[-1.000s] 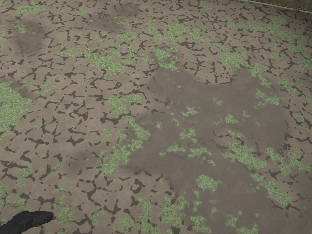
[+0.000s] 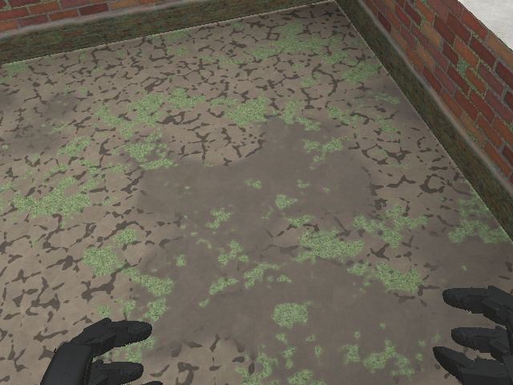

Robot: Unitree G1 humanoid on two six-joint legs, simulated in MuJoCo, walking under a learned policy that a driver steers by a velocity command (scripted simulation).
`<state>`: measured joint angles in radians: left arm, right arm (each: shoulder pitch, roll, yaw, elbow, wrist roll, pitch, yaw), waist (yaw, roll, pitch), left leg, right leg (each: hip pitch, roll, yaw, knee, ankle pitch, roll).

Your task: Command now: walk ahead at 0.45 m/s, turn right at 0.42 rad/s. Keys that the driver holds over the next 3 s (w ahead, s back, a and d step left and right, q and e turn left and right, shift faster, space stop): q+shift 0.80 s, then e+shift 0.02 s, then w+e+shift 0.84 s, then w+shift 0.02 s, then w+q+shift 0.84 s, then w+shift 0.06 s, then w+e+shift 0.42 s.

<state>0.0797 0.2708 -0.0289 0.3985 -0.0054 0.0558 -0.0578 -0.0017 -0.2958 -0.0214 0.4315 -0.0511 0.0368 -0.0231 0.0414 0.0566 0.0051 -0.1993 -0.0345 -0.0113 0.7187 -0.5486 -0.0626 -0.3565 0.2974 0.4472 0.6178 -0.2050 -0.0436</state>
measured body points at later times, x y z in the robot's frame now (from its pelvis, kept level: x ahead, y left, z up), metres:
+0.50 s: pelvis -0.03 -0.01 +0.00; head -0.03 -0.01 +0.45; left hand +0.12 +0.28 -0.05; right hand +0.12 -0.28 -0.10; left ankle -0.09 +0.11 -0.70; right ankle +0.06 -0.09 -0.73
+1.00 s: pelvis -0.06 +0.02 +0.02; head -0.05 +0.06 +0.46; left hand -0.06 +0.31 -0.10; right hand +0.21 -0.10 -0.05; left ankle -0.10 +0.11 -0.73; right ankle +0.00 -0.10 -0.70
